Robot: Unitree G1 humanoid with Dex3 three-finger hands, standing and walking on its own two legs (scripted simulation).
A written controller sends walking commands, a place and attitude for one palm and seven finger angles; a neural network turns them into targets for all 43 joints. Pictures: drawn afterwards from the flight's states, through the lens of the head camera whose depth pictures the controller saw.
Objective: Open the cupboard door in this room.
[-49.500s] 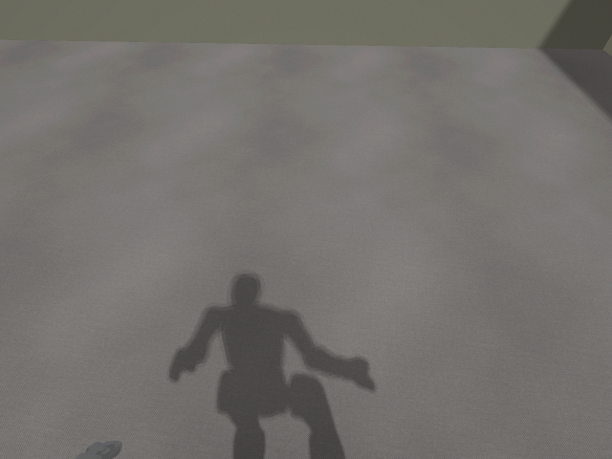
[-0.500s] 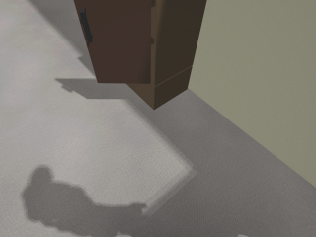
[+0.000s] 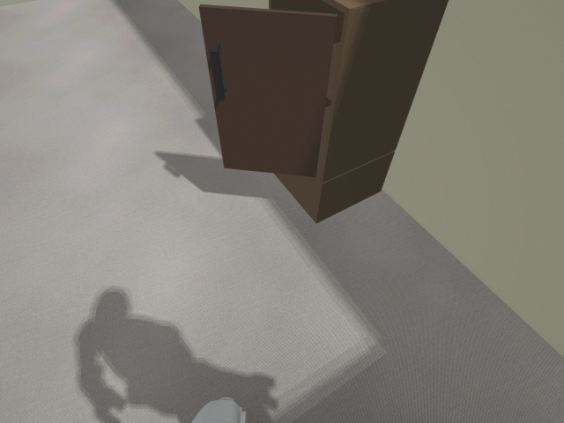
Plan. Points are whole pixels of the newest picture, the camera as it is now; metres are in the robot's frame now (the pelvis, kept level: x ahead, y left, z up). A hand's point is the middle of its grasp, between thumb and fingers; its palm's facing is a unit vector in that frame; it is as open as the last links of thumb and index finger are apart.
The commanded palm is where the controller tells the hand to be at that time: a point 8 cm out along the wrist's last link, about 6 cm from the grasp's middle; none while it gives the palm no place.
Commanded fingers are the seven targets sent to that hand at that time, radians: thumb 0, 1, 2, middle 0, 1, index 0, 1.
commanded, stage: take the last steps up to it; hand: left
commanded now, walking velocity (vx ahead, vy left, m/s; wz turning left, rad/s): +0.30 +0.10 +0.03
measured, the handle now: (219, 72) +1.03 +0.28 -0.06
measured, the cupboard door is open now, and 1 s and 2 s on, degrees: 51 51 51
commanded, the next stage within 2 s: come to a stop and stand still in 1.08 s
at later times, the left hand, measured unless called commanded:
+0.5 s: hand (162, 334) +0.28 +0.25 -0.16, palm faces -0.02 -0.98 -0.20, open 7.4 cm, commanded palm none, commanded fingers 0.00 0.90 0.90 -0.20 -0.30 -0.20 -0.30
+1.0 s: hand (151, 318) +0.32 +0.29 -0.20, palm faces +0.02 -0.99 -0.17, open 7.3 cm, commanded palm none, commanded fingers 0.00 0.90 0.90 -0.20 -0.30 -0.20 -0.30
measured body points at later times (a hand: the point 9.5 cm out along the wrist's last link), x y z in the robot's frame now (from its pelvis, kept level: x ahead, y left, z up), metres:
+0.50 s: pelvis +0.16 +0.07 +0.00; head +0.18 +0.06 +0.44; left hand +0.28 +0.30 -0.14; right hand +0.13 -0.17 -0.16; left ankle +0.12 +0.16 -0.74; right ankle +0.22 -0.05 -0.72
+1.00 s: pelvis +0.35 +0.11 -0.02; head +0.37 +0.13 +0.43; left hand +0.32 +0.34 -0.18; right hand +0.43 -0.14 -0.15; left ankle +0.41 +0.20 -0.74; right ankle +0.26 -0.02 -0.68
